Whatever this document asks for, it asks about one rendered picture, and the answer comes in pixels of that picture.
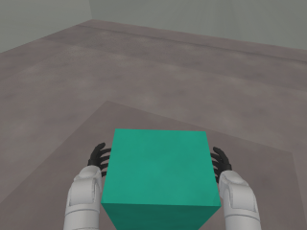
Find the robot right hand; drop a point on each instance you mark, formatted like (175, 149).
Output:
(222, 164)

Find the carton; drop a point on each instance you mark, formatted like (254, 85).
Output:
(160, 180)

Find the robot left forearm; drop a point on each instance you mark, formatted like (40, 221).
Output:
(84, 200)

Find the robot left hand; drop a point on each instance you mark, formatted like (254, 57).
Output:
(96, 159)

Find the robot right forearm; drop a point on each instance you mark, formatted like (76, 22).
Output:
(240, 205)

